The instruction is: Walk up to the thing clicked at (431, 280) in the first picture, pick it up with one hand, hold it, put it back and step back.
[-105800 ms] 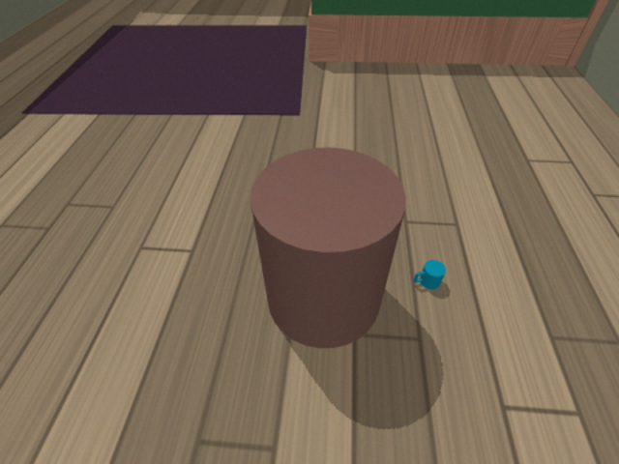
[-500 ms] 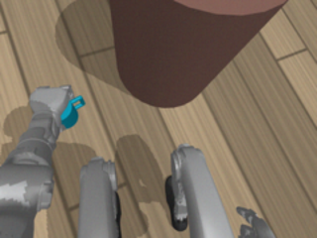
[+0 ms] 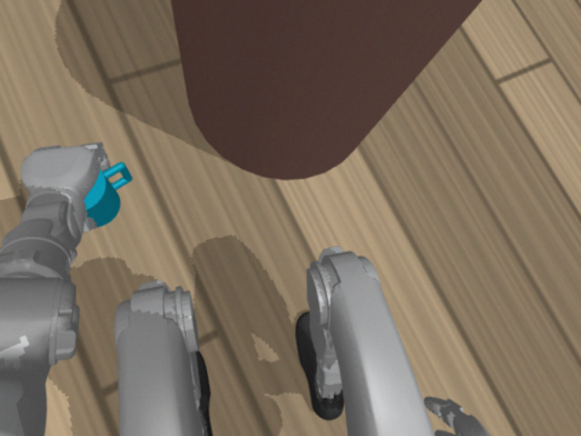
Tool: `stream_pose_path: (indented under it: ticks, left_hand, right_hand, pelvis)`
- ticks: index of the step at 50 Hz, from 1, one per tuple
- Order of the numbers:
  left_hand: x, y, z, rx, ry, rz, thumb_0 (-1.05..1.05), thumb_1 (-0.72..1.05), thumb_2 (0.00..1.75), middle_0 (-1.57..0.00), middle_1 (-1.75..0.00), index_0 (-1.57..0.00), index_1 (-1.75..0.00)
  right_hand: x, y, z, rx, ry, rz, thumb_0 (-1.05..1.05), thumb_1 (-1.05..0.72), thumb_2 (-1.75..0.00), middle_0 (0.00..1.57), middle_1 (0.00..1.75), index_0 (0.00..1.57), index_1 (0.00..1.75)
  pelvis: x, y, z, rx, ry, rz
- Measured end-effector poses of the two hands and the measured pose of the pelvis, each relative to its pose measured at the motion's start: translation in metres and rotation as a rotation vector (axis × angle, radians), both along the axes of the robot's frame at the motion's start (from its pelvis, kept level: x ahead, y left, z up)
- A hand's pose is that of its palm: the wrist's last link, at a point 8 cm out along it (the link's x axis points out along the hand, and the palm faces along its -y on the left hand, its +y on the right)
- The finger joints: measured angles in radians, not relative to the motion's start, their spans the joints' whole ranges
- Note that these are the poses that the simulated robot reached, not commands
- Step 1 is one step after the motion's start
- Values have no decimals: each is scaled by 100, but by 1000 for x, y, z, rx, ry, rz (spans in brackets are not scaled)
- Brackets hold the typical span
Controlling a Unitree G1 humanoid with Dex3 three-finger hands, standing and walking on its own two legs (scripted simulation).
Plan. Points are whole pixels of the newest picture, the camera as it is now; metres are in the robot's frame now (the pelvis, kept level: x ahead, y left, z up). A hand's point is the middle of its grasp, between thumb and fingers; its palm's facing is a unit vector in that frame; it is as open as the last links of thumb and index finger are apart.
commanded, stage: crouch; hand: left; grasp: from above
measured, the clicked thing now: (95, 189) +0.49 +0.23 -0.19
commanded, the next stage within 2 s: lower in 0.08 s
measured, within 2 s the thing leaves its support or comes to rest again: rests again in 1.22 s
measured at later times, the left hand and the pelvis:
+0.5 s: hand (91, 205) +0.47 +0.24 -0.21, palm faces -0.47 -0.05 -0.88, open 10.5 cm; pelvis +0.00 +0.00 -0.03, yaw -1 degrees
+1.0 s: hand (102, 207) +0.48 +0.24 -0.26, palm faces -0.46 -0.08 -0.88, open 10.5 cm; pelvis +0.01 +0.00 -0.05, yaw -4 degrees
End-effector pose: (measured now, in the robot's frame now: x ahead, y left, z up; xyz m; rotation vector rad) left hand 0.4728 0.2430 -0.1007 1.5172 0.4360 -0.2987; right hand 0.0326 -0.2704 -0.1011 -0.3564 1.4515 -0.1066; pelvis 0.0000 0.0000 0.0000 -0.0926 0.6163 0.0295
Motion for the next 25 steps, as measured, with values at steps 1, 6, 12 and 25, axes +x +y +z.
stream_pose_path:
  ticks: [1,6,12,25]
  left_hand:
    - [0,0,-2,1,0,-2,0,-15,79,-50,-90,-55,-88]
    - [2,1,-9,5,-2,-4,0,-15,79,-50,-89,-55,-87]
    - [4,1,-15,6,-2,1,0,-16,79,-51,-89,-56,-87]
    - [3,1,-50,-14,20,-11,0,-16,79,-51,-88,-56,-86]
  right_hand:
    - [-1,0,-1,0,1,2,0,-91,-90,21,30,20,30]
    - [-2,1,-5,1,5,12,0,-91,-90,21,30,20,30]
    - [-2,0,-8,0,7,23,0,-91,-90,21,30,20,30]
    - [-4,-3,-15,-14,25,66,0,-91,-90,21,30,20,30]
  pelvis:
    - [0,0,-2,-1,-1,0]
    - [0,0,-8,-5,-3,1]
    - [1,0,-13,-8,-5,0]
    - [2,0,-30,-22,-20,-9]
